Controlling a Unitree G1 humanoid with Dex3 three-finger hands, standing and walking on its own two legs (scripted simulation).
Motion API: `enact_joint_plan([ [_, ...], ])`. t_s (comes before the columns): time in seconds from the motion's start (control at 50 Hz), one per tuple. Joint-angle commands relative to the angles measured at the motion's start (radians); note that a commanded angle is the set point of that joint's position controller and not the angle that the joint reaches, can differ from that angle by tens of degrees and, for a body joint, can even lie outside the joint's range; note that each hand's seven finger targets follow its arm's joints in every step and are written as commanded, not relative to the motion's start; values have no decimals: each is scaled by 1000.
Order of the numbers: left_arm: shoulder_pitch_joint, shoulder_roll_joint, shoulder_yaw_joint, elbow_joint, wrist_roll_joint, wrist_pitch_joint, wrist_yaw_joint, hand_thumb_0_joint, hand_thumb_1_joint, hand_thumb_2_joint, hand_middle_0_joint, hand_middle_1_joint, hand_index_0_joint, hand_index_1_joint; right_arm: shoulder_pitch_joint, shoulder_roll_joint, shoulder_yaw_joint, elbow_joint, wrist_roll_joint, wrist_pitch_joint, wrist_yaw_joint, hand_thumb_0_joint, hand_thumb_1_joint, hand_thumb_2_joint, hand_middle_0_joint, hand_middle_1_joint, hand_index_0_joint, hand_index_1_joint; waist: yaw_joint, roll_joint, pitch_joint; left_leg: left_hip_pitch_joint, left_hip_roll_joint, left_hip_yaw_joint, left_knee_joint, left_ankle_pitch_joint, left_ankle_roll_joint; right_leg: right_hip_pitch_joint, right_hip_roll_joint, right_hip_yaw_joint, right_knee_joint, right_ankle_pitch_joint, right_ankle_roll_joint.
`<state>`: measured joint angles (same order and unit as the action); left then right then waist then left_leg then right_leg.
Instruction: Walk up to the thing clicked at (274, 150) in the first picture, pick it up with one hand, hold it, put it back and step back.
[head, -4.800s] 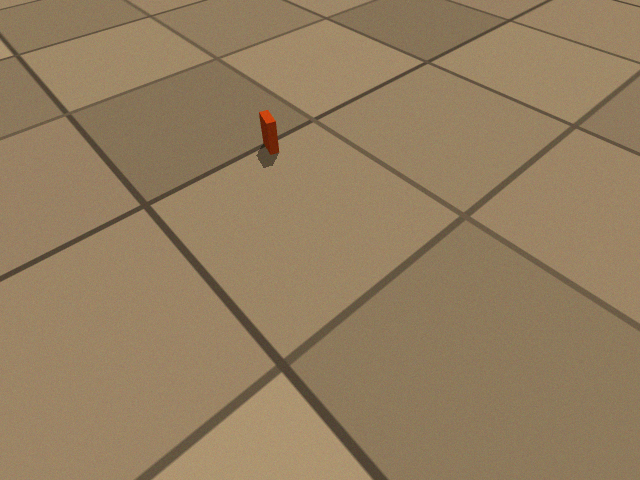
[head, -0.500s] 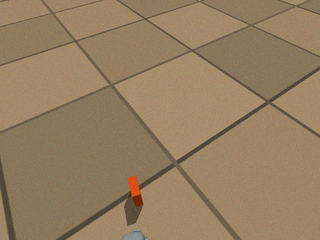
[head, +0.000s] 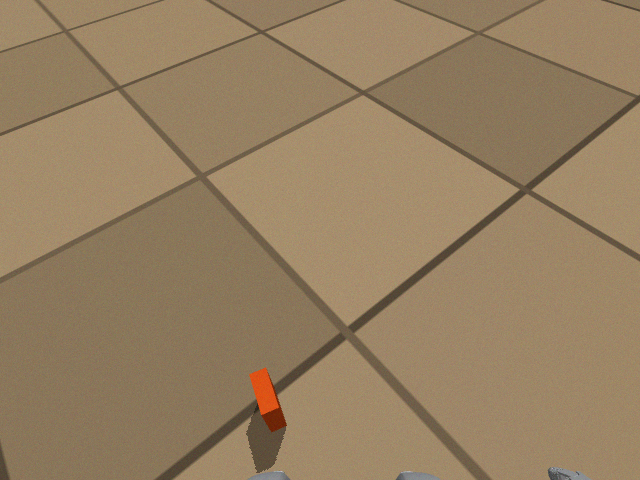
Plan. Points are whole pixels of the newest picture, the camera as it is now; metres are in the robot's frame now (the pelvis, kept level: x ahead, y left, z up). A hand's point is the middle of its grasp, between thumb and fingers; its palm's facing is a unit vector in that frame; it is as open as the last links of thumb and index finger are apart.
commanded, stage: walk up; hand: left
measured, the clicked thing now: (268, 401) +0.41 +0.19 -0.66
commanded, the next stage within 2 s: stand in 1.56 s
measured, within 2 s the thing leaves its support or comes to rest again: neither
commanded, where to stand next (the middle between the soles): +0.10 -0.01 m, yaw +0 degrees
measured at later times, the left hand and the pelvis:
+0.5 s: hand out of the picture +0.11 +0.25 -0.13, palm faces -0.03 -0.95 -0.31, open 7.4 cm; pelvis +0.01 +0.01 +0.03, yaw +0 degrees
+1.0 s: hand out of the picture +0.10 +0.25 -0.13, palm faces +0.00 -0.94 -0.34, open 7.4 cm; pelvis +0.04 +0.00 +0.03, yaw +0 degrees
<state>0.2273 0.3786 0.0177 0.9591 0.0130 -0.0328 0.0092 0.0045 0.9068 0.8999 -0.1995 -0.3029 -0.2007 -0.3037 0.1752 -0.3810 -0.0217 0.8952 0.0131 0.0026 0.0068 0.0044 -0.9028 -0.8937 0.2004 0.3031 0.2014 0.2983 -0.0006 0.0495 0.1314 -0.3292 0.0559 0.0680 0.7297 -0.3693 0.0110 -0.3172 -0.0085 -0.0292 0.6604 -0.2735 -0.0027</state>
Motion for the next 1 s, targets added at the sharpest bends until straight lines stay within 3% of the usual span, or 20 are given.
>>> enact_joint_plan([
  [0.0,-98,252,47,-68,-2,-17,4,0,900,900,-200,-300,-200,-300,30,-194,-47,2,-4,-23,-11,0,-900,-900,200,300,200,300,-37,-189,-102,162,6,-87,-139,-35,28,-135,-236,279,-268,86,-144],
  [0.02,-103,237,41,-61,-5,-16,4,0,900,900,-200,-300,-200,-300,8,-206,-48,15,2,-27,-6,0,-900,-900,200,300,200,300,-29,-177,-107,173,24,-90,-182,62,31,-103,-188,210,-260,63,-91],
  [0.04,-111,227,38,-50,-6,-16,4,0,900,900,-200,-300,-200,-300,-11,-207,-49,28,-1,-27,-3,0,-900,-900,200,300,200,300,-24,-181,-126,163,42,-112,-217,98,39,-67,-156,181,-252,35,-61],
  [0.08,-119,227,37,-28,-6,-12,-2,0,900,900,-200,-300,-200,-300,-39,-208,-41,37,-11,-28,0,0,-900,-900,200,300,200,300,-10,-179,-151,138,62,-149,-284,33,48,-13,-130,179,-264,-70,-48],
  [0.12,-122,214,36,-11,-9,-4,-6,0,900,900,-200,-300,-200,-300,-49,-207,-33,65,-14,-25,5,0,-900,-900,200,300,200,300,6,-161,-92,70,60,-160,-331,-97,42,-18,-124,193,-332,-266,-43],
  [0.14,-130,212,35,-1,-6,-3,-6,0,900,900,-200,-300,-200,-300,-60,-208,-34,80,-17,-23,8,0,-900,-900,200,300,200,300,4,-151,-68,49,55,-161,-349,-116,36,-17,-124,199,-352,-295,-44],
  [0.18,-136,208,33,16,-7,-4,-8,0,900,900,-200,-300,-200,-300,-71,-200,-29,103,-22,-26,11,0,-900,-900,200,300,200,300,7,-116,-70,61,52,-158,-372,-89,28,-6,-121,196,-357,-256,-47],
  [0.28,-152,192,29,50,-10,-11,-11,0,900,900,-200,-300,-200,-300,-86,-193,-19,148,-27,-45,8,0,-900,-900,200,300,200,300,12,-50,-154,92,69,-156,-416,33,25,128,-120,164,-350,-39,-44],
  [0.34,-167,185,25,75,-15,-6,-13,0,900,900,-200,-300,-200,-300,-100,-200,-17,169,-27,-50,3,0,-900,-900,200,300,200,300,15,-2,-125,66,87,-178,-473,14,20,153,-104,129,-326,26,-36],
  [0.42,-162,176,20,106,-17,-3,-14,0,900,900,-200,-300,-200,-300,-114,-201,-15,186,-26,-56,-3,0,-900,-900,200,300,200,300,19,14,-137,98,103,-173,-492,120,22,186,-101,106,-327,126,-27],
  [0.44,-161,176,20,114,-17,-2,-13,0,900,900,-200,-300,-200,-300,-118,-199,-16,188,-25,-56,-4,0,-900,-900,200,300,200,300,20,8,-144,115,105,-166,-484,158,24,191,-103,103,-332,137,-24],
  [0.66,-184,176,15,156,-11,0,-11,0,900,900,-200,-300,-200,-300,-141,-194,-24,204,-20,-43,-7,0,-900,-900,200,300,200,300,1,-37,-147,188,92,-137,-469,186,21,167,-119,109,-382,158,-10],
  [0.76,-195,173,16,162,-9,-5,-8,0,900,900,-200,-300,-200,-300,-145,-185,-24,211,-17,-38,-6,0,-900,-900,200,300,200,300,-7,-71,-158,235,85,-128,-456,249,13,152,-128,119,-405,189,-7],
  [0.98,-184,170,22,163,-6,-5,-2,0,900,900,-200,-300,-200,-300,-159,-175,-28,218,-19,-33,-7,0,-900,-900,200,300,200,300,-3,-61,-182,262,89,-121,-468,295,7,191,-130,110,-404,232,-8],
])
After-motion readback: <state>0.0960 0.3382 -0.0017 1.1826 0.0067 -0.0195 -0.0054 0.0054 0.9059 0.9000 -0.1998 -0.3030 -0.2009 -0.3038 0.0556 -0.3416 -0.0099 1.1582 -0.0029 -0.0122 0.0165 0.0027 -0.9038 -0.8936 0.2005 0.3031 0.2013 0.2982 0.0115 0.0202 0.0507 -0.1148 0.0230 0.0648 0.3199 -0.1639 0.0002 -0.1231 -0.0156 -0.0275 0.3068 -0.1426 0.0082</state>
